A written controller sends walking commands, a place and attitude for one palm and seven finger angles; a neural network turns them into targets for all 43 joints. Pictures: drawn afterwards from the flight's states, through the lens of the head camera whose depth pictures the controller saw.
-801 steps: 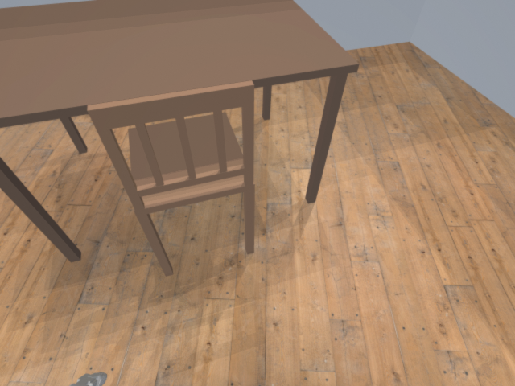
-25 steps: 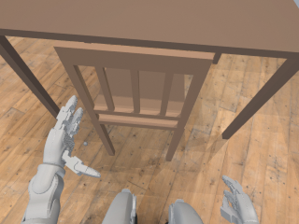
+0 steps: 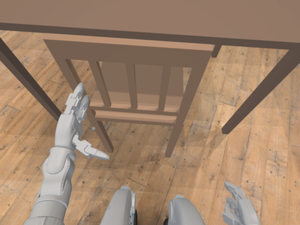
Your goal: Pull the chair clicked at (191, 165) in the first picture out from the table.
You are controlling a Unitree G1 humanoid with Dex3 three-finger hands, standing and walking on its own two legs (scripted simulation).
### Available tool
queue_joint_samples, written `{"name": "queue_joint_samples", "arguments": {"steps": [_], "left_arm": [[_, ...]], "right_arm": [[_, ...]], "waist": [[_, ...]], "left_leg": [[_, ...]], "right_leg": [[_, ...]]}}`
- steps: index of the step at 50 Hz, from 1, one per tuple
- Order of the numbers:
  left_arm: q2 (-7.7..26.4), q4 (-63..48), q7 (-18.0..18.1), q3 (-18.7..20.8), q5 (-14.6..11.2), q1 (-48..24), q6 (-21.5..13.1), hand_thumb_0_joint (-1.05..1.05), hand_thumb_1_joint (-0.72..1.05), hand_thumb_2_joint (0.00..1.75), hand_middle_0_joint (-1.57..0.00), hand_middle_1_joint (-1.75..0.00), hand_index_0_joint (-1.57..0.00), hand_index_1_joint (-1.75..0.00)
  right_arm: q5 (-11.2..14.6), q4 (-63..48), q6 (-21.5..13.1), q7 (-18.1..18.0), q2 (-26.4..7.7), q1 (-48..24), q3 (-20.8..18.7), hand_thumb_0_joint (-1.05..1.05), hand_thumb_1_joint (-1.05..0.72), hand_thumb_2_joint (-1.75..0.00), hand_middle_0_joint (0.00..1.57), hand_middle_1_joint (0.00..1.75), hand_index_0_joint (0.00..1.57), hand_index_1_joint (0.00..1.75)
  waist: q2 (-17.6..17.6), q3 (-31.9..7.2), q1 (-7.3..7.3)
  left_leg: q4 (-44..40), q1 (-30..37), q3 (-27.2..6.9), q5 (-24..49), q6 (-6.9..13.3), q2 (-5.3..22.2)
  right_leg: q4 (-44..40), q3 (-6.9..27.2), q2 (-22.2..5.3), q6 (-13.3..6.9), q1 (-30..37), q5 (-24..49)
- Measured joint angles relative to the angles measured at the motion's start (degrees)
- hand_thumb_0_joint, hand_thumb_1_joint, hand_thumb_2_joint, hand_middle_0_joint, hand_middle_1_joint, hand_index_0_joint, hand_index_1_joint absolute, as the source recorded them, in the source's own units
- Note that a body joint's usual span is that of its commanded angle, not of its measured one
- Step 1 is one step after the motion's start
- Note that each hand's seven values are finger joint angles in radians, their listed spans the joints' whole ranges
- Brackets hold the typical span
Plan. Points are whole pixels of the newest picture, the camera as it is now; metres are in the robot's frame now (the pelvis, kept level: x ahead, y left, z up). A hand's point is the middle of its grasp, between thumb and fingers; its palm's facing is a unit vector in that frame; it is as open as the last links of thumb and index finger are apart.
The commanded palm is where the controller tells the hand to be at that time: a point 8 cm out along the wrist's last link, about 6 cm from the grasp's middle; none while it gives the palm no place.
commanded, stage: aim the fingers beside a spindle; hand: left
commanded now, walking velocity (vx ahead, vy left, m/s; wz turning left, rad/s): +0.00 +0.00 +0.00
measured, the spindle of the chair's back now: (132, 87) +0.50 +0.08 +0.01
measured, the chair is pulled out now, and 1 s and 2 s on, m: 0.00 0.00 0.00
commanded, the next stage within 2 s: push the fingers through the gap in 0.78 s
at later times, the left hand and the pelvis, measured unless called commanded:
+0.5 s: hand (94, 123) +0.36 +0.17 +0.02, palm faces -0.03 -1.00 -0.03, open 17.0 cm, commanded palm +0.34 +0.22 +0.03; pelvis +0.00 +0.00 +0.00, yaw -1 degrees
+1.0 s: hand (95, 122) +0.37 +0.16 +0.02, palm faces -0.02 -1.00 -0.04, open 17.0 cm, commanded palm +0.35 +0.21 +0.03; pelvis +0.00 +0.00 -0.01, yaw +0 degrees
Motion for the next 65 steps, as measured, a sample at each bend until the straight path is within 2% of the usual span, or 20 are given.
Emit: {"name": "queue_joint_samples", "arguments": {"steps": [11, 18, 24, 32, 43, 55, 65], "left_arm": [[0.56, 7.32, 0.55, 1.82, 0.75, -6.09, -1.23, -0.01, -0.50, 0.30, -0.06, -0.08, -0.06, -0.08], [1.59, 8.01, -1.04, 3.97, -0.42, -6.49, -1.64, -0.01, -0.50, 0.30, -0.06, -0.08, -0.06, -0.08], [0.89, 6.58, -1.51, 2.61, -1.09, -4.29, -1.80, -0.01, -0.50, 0.30, -0.06, -0.08, -0.06, -0.08], [-0.13, 5.86, 0.20, 1.35, 0.31, -4.41, -2.72, -0.01, -0.50, 0.30, -0.06, -0.08, -0.06, -0.08], [-0.31, 6.17, 0.85, 0.62, 0.80, -4.24, -2.20, -0.01, -0.50, 0.30, -0.06, -0.08, -0.06, -0.08], [0.42, 8.97, 0.48, 1.21, 1.00, -8.60, -2.11, -0.01, -0.50, 0.30, -0.06, -0.08, -0.06, -0.08], [1.35, 14.52, 1.06, 3.43, 1.55, -13.54, -2.56, -0.01, -0.50, 0.30, -0.06, -0.08, -0.06, -0.08]], "right_arm": [[-0.01, 0.76, 1.35, 0.12, 0.19, 0.32, 0.05, 0.01, -0.90, -0.90, 0.21, 0.30, 0.20, 0.30], [0.28, 0.76, 2.20, 0.27, 0.19, 1.04, -0.23, 0.01, -0.90, -0.90, 0.21, 0.30, 0.20, 0.30], [0.58, 0.85, 2.41, 0.37, -0.10, 1.60, -0.51, 0.01, -0.90, -0.90, 0.21, 0.30, 0.20, 0.30], [0.26, 0.78, 2.20, 0.38, 0.02, 0.43, -0.55, 0.01, -0.90, -0.90, 0.21, 0.30, 0.20, 0.30], [0.32, -0.24, 2.73, 0.55, 0.45, -0.46, -0.05, 0.01, -0.90, -0.90, 0.21, 0.30, 0.20, 0.30], [0.26, 1.00, 2.58, 0.37, 0.34, -0.10, -0.21, 0.01, -0.90, -0.90, 0.21, 0.30, 0.20, 0.30], [0.19, 1.78, 2.98, 0.42, 0.18, 1.29, -0.39, 0.01, -0.90, -0.90, 0.21, 0.30, 0.20, 0.30]], "waist": [[-0.29, -0.44, -0.75], [-0.27, -0.39, -1.04], [0.03, -0.34, -0.65], [-0.13, -0.36, -0.54], [-0.13, -0.50, -0.24], [-0.03, -0.54, -0.49], [-0.04, -0.60, -1.58]], "left_leg": [[1.06, -2.31, 0.27, -0.10, -0.17, 0.24], [1.14, -2.55, 0.55, -0.35, -0.14, 0.51], [0.45, -1.75, 0.57, -0.26, 0.07, 0.30], [0.78, -1.99, 0.42, -0.30, 0.22, 0.10], [0.67, -1.60, 0.28, -0.19, 0.24, 0.02], [1.21, -2.59, -0.05, -0.19, 0.10, -0.01], [0.95, -3.21, 0.21, 0.04, 0.03, 0.23]], "right_leg": [[1.52, 0.27, 0.17, -0.20, -2.66, -0.23], [1.55, 0.59, 0.42, -0.15, -3.06, -0.26], [0.69, 0.64, 0.26, 0.09, -2.13, -0.12], [0.87, 0.49, 0.10, 0.22, -2.18, -0.18], [0.68, 0.37, 0.06, 0.24, -1.70, -0.09], [1.16, 0.06, 0.08, 0.11, -2.57, -0.16], [1.08, 0.36, 0.30, 0.05, -3.44, 0.15]]}}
